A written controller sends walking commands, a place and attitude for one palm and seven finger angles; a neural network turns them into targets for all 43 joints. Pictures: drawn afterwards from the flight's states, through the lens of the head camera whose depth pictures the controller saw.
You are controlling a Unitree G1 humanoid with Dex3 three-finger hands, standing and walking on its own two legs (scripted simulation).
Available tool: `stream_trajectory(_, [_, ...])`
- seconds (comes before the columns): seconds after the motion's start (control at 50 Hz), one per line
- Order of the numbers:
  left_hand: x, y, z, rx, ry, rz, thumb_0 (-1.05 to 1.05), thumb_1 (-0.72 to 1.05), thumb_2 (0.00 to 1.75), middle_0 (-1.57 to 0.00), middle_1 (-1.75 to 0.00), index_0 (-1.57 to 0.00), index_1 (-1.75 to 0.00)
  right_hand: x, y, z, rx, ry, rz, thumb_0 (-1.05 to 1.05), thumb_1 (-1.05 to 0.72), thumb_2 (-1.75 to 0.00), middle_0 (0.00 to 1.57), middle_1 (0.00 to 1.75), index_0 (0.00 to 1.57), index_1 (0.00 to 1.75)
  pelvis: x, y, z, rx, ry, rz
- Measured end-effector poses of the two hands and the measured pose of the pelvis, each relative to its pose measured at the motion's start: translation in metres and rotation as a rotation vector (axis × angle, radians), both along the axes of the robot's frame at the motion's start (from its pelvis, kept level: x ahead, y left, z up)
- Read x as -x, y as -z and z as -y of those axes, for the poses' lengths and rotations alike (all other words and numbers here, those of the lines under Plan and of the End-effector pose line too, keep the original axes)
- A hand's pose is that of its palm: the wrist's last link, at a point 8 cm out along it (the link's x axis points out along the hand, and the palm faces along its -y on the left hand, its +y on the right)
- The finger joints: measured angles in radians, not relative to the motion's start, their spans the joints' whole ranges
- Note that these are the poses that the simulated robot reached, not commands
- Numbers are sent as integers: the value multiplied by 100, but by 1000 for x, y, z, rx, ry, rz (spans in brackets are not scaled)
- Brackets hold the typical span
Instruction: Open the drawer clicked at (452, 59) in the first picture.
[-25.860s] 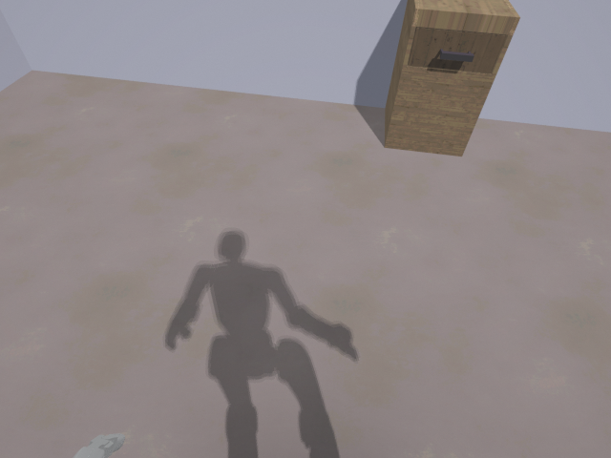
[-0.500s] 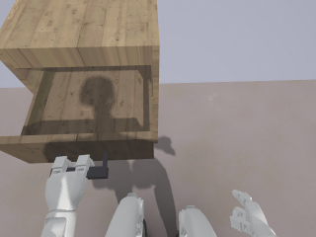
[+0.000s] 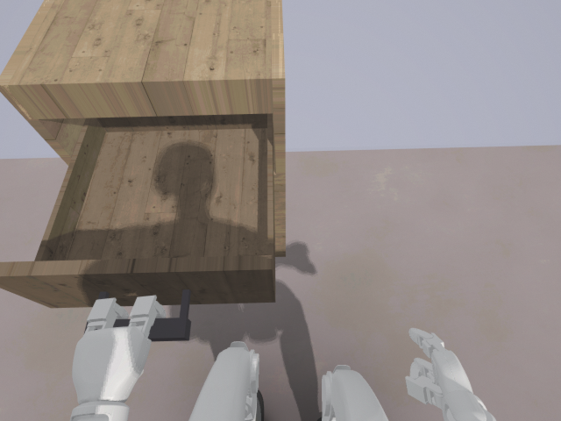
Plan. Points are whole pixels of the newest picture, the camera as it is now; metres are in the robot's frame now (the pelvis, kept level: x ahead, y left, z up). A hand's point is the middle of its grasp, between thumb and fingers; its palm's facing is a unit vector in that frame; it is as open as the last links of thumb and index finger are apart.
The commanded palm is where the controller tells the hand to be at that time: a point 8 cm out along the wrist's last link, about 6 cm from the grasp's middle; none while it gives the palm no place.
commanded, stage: pull the drawer open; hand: left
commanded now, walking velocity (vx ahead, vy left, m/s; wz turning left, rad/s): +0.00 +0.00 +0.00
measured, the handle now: (141, 313) +0.26 +0.24 -0.06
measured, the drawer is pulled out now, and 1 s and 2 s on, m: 0.27 0.30 0.30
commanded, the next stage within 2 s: open the thumb to release the handle in 0.80 s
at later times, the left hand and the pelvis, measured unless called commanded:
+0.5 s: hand (129, 379) +0.17 +0.23 -0.07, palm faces -0.13 -0.09 -0.99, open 6.5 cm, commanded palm +0.14 +0.22 -0.02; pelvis +0.00 -0.01 -0.01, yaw +0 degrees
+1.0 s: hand (127, 378) +0.18 +0.24 -0.07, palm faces -0.11 -0.08 -0.99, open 6.5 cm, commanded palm +0.16 +0.24 -0.02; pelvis +0.00 -0.01 -0.01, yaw +1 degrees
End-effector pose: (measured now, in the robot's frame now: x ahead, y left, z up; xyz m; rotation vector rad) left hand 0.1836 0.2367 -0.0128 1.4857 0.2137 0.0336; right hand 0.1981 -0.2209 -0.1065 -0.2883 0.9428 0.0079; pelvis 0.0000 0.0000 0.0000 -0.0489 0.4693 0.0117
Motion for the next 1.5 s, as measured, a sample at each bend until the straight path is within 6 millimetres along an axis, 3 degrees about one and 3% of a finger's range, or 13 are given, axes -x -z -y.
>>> stream_trajectory(0.56, [24,-2,3,6,-7,-28,4,64,70,-26,-130,-34,-128,-9,9,-2,-21,-18,22,1,-91,-90,21,30,20,30,1,6,6,-11,0,-3])
stream_trajectory(0.92, [24,-2,2,14,0,-30,4,64,70,-25,-130,-34,-127,-18,10,-6,-27,-25,24,1,-91,-90,21,30,20,30,-3,7,6,-15,2,-12])
stream_trajectory(1.04, [21,2,-5,-10,22,12,1,61,74,-30,-131,-36,-129,-15,22,-4,-3,-42,-1,1,-91,-90,21,30,20,30,1,13,7,-5,-9,-19])
stream_trajectory(1.16, [18,2,-4,0,-9,29,1,44,69,-34,-130,-37,-129,-4,27,-3,-9,-24,-30,1,-91,-90,20,30,20,30,6,14,7,-4,-11,-15])
stream_trajectory(1.38, [19,2,-4,-4,0,20,0,-18,44,-33,-125,-34,-123,14,18,3,1,15,-34,1,-91,-90,21,30,20,30,11,9,8,1,-8,9])
stream_trajectory(1.5, [21,1,-5,5,3,23,0,-39,35,-33,-122,-33,-121,18,13,7,12,25,-21,1,-91,-90,21,30,20,30,14,7,6,3,-6,18])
